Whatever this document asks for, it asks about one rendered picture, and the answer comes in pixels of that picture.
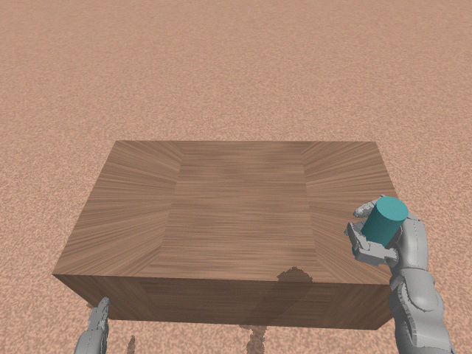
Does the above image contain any can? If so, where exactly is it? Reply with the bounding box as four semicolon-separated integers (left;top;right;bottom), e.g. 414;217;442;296
352;196;409;256

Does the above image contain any right robot arm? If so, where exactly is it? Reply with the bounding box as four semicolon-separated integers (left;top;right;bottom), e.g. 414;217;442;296
388;268;456;354

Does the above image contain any right robot hand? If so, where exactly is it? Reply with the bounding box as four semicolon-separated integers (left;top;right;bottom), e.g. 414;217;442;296
344;195;428;275

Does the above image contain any left robot hand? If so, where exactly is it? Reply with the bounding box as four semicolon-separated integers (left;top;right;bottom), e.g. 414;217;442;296
74;296;110;354

